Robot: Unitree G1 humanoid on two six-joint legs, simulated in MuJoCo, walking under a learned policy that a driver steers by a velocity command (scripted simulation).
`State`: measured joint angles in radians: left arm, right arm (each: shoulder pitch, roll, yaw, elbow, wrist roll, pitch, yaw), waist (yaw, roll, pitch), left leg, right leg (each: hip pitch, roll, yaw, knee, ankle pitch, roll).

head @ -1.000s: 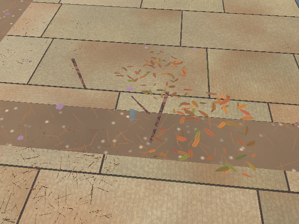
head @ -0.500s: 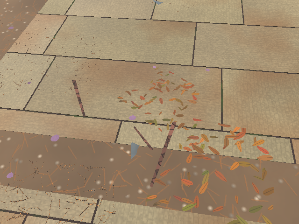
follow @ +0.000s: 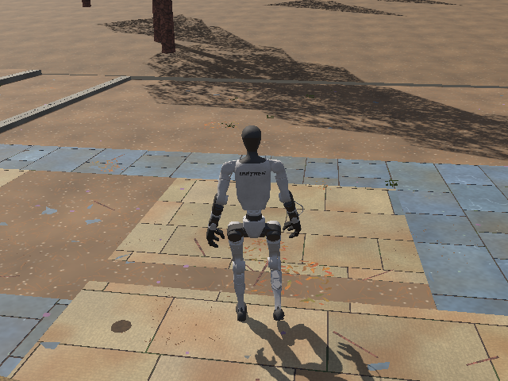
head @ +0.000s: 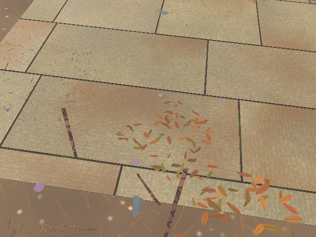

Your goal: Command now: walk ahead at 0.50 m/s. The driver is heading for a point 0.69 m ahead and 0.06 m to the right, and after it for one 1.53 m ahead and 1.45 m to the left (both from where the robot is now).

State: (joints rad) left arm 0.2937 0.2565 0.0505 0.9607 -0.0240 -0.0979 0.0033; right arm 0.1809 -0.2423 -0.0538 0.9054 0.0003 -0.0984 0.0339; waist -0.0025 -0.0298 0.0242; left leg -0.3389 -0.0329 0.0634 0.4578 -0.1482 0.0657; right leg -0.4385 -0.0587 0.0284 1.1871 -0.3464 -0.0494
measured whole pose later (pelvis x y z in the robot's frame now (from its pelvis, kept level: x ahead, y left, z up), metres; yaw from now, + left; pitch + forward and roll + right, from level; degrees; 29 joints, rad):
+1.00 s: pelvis +0.56 -0.01 -0.02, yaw +3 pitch +2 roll -1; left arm 0.37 0.26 0.07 1.02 0.00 -0.06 0.02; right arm 0.03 -0.24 -0.06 0.86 0.02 -0.09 0.04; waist 0.04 0.00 0.02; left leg -0.50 0.01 0.04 0.55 -0.08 0.10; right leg 0.03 -0.03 -0.09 0.49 -0.45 0.01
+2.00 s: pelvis +1.06 +0.13 -0.02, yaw +36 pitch +2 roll -3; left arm 0.30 0.30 0.08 0.89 -0.02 -0.05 0.02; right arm 0.06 -0.28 -0.07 0.63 0.01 -0.03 0.05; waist 0.07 0.04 0.05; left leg -0.52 0.03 0.04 0.55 -0.04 0.09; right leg 0.02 -0.07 -0.25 0.48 -0.45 0.05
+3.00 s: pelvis +1.11 +0.10 -0.01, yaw +72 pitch +1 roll -1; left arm 0.11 0.30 0.09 0.70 -0.01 0.04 0.03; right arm 0.32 -0.29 -0.08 0.69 0.01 0.06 0.00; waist -0.02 -0.03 0.01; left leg -0.22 0.00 0.00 0.62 -0.44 0.03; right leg -0.47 -0.10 -0.08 0.77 -0.41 0.02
